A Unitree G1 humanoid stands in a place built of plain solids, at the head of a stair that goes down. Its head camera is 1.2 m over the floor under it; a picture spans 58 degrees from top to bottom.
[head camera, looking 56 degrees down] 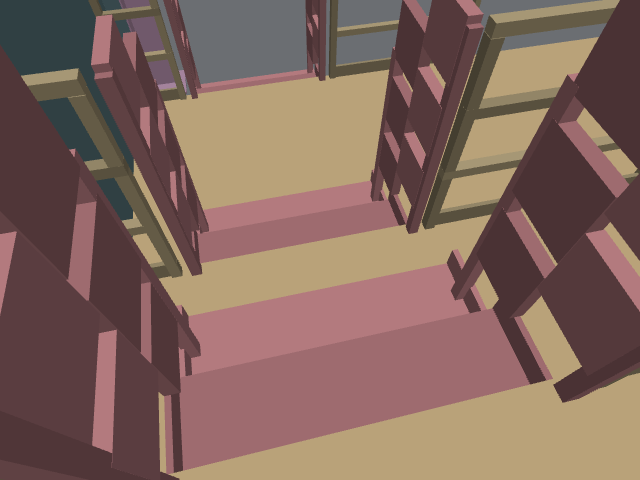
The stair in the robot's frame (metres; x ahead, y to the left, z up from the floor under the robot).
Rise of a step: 0.18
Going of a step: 0.30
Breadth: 1.12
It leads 13 degrees to the left of straight ahead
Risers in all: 3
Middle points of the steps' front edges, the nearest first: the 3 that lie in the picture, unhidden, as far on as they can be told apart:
0.24 -0.14 0.00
0.53 -0.08 -0.18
0.82 -0.01 -0.37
